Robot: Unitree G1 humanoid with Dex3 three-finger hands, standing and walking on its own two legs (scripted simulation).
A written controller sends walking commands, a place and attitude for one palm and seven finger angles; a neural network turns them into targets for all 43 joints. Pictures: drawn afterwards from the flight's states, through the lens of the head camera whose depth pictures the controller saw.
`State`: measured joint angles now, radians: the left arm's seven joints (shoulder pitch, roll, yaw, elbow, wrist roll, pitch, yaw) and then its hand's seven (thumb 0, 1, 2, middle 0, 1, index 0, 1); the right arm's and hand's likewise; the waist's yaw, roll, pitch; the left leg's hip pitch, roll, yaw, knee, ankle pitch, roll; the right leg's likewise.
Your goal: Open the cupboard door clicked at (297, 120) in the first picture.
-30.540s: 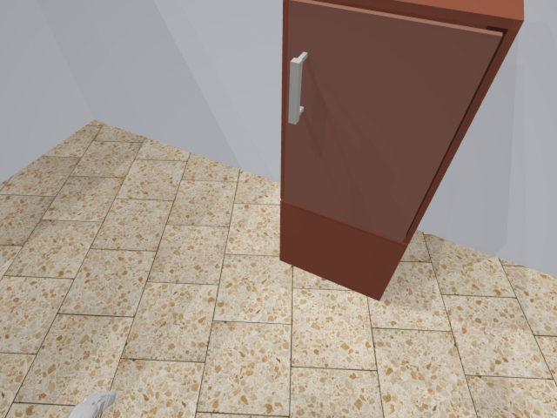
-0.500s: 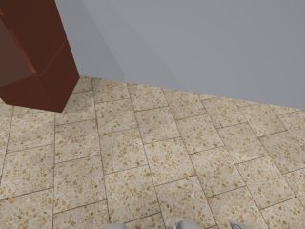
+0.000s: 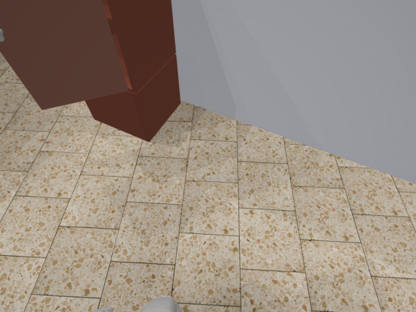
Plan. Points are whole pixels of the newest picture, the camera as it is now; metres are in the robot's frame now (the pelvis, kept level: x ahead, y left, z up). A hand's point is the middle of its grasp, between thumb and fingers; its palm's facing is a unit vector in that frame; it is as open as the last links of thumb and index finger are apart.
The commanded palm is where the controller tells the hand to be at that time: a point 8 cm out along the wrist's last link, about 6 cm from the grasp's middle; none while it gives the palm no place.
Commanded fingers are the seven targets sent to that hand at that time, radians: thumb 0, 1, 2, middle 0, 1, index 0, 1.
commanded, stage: turn to face it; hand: left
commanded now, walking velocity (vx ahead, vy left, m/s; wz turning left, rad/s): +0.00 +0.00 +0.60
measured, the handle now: out of the picture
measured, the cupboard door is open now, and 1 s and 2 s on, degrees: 47 47 47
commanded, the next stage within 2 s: take the last steps up to it in 0.66 s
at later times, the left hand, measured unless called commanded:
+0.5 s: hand out of the picture +0.09 +0.22 -0.16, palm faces +0.26 -0.92 -0.28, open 7.4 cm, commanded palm none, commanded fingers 0.00 0.90 0.90 -0.20 -0.30 -0.20 -0.30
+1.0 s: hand out of the picture +0.00 +0.23 -0.17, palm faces +0.45 -0.87 -0.20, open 7.4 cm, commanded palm none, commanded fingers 0.00 0.90 0.90 -0.20 -0.30 -0.20 -0.30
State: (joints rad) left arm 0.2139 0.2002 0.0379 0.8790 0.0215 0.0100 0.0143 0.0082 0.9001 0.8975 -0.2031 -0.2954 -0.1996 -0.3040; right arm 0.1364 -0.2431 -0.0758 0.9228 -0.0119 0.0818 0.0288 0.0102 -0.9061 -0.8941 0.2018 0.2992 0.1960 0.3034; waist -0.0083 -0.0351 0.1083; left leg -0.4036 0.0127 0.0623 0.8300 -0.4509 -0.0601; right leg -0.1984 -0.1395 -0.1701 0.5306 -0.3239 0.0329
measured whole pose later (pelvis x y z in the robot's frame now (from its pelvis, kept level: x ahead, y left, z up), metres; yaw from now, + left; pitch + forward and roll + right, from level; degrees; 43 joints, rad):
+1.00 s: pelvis +0.05 +0.03 +0.00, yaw +24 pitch +0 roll -1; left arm 0.23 0.23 0.06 0.99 0.02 0.04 -0.02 0.01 0.91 0.90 -0.20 -0.29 -0.20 -0.30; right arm 0.21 -0.17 -0.02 0.98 -0.03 -0.01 -0.02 0.01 -0.91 -0.89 0.20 0.30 0.20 0.30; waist 0.02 -0.02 0.06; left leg -0.22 -0.02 0.01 0.47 -0.26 0.05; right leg -0.42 -0.08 -0.07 0.99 -0.46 0.04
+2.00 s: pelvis +0.32 +0.21 -0.01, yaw +28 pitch -1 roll +0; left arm 0.14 0.16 0.05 0.97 0.02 -0.07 -0.01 0.00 0.91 0.90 -0.20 -0.29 -0.20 -0.30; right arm 0.36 -0.17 -0.04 1.13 -0.02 -0.01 0.00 0.01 -0.91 -0.89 0.20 0.30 0.20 0.30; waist -0.03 0.03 0.06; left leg -0.27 0.04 0.08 0.94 -0.48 0.00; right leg -0.30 -0.04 -0.15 0.59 -0.27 -0.05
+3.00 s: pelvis +0.47 +0.32 +0.00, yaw +27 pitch +0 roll +1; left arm 0.18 0.18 0.04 0.98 0.02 0.01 0.02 0.01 0.90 0.90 -0.20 -0.30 -0.20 -0.30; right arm 0.20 -0.20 -0.05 1.03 -0.01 0.06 -0.01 0.01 -0.91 -0.89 0.20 0.30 0.20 0.30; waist 0.01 -0.02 0.06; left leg -0.29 -0.01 0.05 0.68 -0.42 -0.06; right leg -0.24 -0.06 -0.06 0.50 -0.26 0.01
